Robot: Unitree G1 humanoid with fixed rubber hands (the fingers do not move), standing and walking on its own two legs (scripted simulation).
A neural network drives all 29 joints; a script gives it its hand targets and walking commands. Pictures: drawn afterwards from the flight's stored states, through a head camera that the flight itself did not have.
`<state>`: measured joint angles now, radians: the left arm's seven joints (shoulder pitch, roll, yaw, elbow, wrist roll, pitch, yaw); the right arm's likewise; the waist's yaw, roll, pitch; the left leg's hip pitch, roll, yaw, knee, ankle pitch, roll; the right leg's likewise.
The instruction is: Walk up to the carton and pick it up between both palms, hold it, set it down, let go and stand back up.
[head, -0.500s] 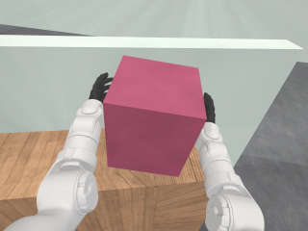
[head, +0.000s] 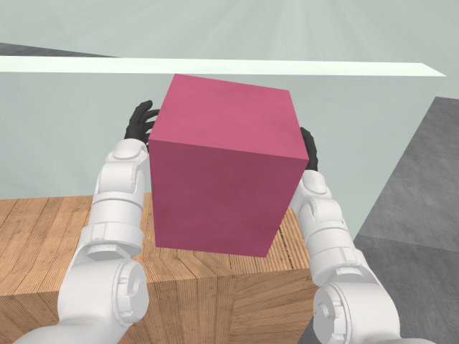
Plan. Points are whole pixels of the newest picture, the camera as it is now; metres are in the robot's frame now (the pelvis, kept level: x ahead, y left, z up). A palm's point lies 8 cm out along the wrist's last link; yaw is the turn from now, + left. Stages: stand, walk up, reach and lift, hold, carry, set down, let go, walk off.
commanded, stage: reach and lift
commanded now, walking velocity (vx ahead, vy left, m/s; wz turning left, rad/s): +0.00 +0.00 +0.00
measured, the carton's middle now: (221, 169) +0.38 +0.00 +0.15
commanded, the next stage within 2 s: hold in 0.96 s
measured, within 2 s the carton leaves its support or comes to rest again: neither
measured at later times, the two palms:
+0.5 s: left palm (132, 138) +0.39 +0.15 +0.21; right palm (303, 163) +0.37 -0.15 +0.18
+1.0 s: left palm (128, 135) +0.38 +0.16 +0.22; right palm (303, 155) +0.37 -0.14 +0.19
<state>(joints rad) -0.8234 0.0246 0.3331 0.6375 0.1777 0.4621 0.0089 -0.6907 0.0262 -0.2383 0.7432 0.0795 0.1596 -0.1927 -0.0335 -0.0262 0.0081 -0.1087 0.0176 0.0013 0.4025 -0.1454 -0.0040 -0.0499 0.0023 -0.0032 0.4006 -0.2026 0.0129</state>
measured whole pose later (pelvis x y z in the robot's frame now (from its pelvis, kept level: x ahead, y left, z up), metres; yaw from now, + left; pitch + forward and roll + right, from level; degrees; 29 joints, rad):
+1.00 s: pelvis +0.00 +0.00 +0.00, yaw +0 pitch -9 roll +0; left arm -0.82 0.03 0.33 0.49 0.19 0.61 0.03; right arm -0.75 -0.01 -0.18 0.70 0.16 0.27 -0.21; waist -0.03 -0.03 -0.01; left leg -0.11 0.02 0.00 0.40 -0.15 0.00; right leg -0.05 0.00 0.00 0.40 -0.20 0.01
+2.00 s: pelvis +0.00 +0.00 +0.00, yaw +0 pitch -10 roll +0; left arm -0.82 0.03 0.33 0.40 0.20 0.73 0.03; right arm -0.78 -0.03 -0.14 0.64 0.20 0.39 -0.22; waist -0.03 -0.03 -0.04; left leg -0.09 0.02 0.00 0.40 -0.15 0.00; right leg -0.03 0.00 0.00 0.40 -0.20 0.01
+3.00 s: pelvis +0.00 +0.00 +0.00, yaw +0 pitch -10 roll +0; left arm -0.82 0.03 0.33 0.40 0.20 0.73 0.03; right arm -0.78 -0.03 -0.14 0.64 0.20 0.39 -0.22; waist -0.03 -0.03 -0.04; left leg -0.09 0.02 0.00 0.40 -0.15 0.00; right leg -0.03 0.00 0.00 0.40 -0.20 0.01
